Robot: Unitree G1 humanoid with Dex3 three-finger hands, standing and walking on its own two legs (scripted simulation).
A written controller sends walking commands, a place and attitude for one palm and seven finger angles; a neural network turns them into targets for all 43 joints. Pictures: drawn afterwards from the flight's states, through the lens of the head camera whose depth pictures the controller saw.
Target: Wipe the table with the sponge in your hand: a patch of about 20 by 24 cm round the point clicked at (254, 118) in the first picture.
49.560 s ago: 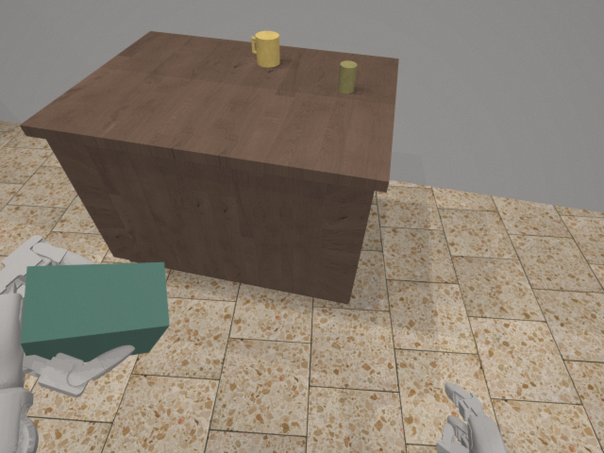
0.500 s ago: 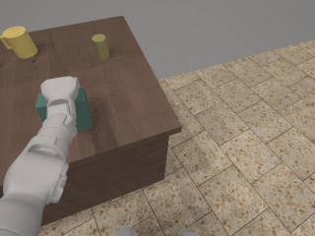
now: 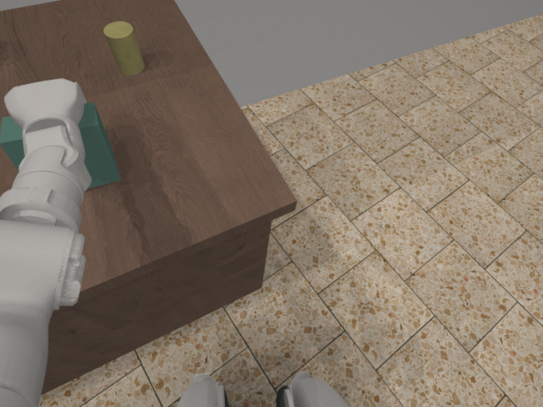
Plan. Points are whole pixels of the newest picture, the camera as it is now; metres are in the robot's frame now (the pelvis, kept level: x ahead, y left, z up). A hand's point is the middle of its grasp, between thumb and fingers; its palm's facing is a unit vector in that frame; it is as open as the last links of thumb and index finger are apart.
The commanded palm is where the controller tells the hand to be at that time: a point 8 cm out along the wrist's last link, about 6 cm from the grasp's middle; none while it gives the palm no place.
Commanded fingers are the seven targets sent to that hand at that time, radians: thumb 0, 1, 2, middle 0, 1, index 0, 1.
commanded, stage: wipe forward along the third lane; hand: left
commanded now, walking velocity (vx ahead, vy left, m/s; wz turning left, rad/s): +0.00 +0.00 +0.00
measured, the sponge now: (70, 160) +0.50 +0.27 +0.02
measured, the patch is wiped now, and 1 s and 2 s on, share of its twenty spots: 0.75 0.80 0.80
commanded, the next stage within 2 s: wipe back along the third lane in 0.46 s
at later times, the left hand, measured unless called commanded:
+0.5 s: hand (55, 112) +0.56 +0.28 +0.06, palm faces -0.15 -0.01 -0.99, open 10.4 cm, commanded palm +0.57 +0.26 +0.09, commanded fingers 0.00 0.10 1.30 -1.20 -1.60 -1.20 -1.60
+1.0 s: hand (55, 118) +0.55 +0.28 +0.06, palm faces -0.11 +0.03 -0.99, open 10.5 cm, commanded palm +0.52 +0.24 +0.08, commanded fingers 0.00 0.10 1.30 -1.20 -1.60 -1.20 -1.60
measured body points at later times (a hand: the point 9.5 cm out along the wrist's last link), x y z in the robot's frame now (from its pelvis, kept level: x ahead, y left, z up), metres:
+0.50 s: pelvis +0.01 +0.02 +0.00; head +0.15 +0.04 +0.42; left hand +0.57 +0.28 +0.11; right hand -0.01 -0.25 -0.11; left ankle +0.04 +0.11 -0.69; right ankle +0.01 -0.10 -0.69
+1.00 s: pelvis +0.04 +0.03 +0.01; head +0.15 +0.04 +0.45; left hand +0.55 +0.28 +0.11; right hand +0.02 -0.23 -0.11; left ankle +0.04 +0.11 -0.69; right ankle +0.01 -0.10 -0.69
